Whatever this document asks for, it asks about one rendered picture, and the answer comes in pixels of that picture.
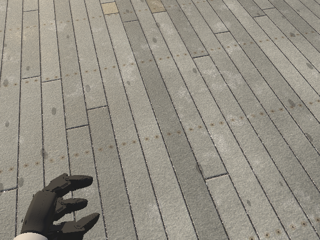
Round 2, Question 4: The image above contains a left robot hand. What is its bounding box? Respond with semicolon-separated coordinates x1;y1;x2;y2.
20;173;100;240

